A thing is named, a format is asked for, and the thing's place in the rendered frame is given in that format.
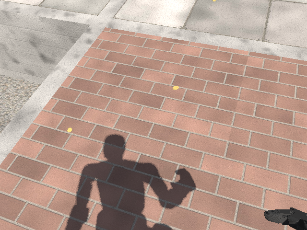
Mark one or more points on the right robot hand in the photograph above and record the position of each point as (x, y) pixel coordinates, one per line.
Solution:
(292, 217)

